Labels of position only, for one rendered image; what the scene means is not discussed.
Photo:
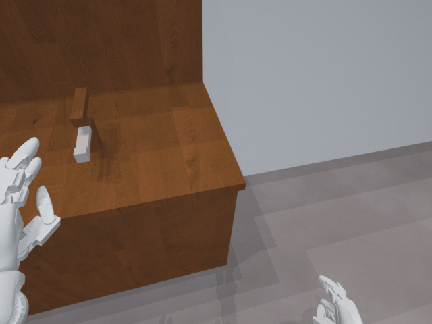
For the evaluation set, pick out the left robot forearm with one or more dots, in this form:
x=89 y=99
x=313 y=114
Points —
x=13 y=303

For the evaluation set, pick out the right robot hand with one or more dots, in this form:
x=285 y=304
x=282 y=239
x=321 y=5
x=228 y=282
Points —
x=344 y=311

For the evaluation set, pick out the counter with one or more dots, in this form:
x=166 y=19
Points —
x=157 y=199

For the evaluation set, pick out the left robot hand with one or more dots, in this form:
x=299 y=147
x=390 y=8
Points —
x=16 y=174

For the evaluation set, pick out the tap lever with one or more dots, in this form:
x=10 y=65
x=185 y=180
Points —
x=82 y=149

